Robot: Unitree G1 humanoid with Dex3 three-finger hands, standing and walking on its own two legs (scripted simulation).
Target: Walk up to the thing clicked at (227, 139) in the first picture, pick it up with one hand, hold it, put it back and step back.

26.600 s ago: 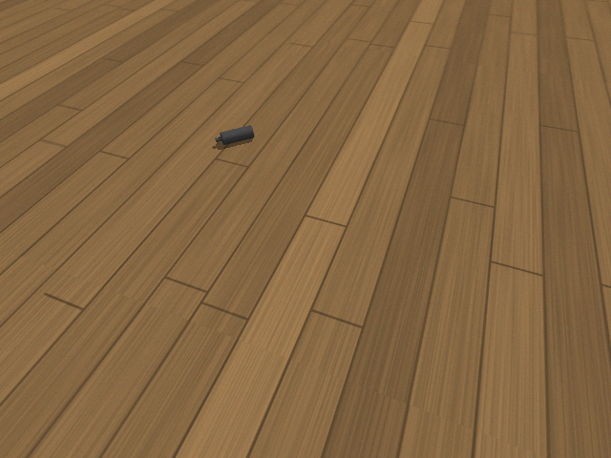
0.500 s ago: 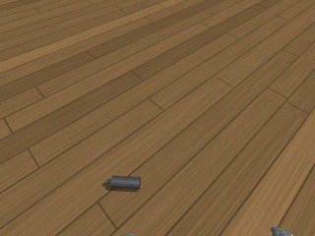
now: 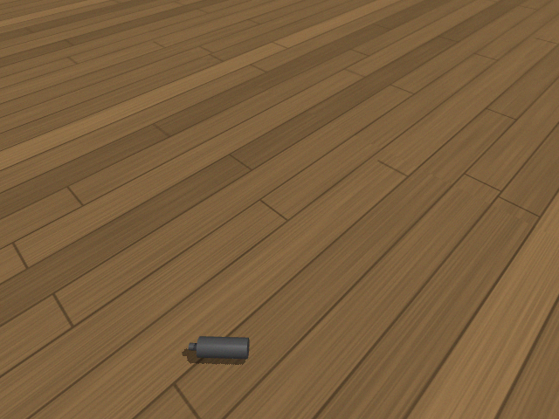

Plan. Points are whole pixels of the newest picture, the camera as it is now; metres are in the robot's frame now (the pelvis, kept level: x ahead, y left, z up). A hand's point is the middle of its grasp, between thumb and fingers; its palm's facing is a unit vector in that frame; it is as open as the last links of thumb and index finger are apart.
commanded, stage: stand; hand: left
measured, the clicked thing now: (218, 347) +0.52 +0.24 -0.74
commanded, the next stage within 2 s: none
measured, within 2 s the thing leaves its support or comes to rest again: neither
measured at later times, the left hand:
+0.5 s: hand out of the picture +0.08 +0.25 -0.15, palm faces -0.02 -0.94 -0.34, open 7.4 cm
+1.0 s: hand out of the picture +0.10 +0.25 -0.15, palm faces -0.02 -0.94 -0.35, open 7.4 cm
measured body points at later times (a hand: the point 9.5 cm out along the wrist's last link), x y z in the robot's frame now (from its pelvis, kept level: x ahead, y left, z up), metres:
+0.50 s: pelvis +0.02 +0.00 +0.00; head +0.03 +0.00 +0.45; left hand +0.08 +0.30 -0.13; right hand +0.10 -0.30 -0.13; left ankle +0.03 +0.14 -0.74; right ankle +0.02 -0.12 -0.74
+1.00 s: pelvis +0.02 +0.00 +0.01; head +0.03 -0.01 +0.45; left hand +0.10 +0.30 -0.13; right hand +0.10 -0.30 -0.13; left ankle +0.03 +0.14 -0.74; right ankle +0.02 -0.12 -0.74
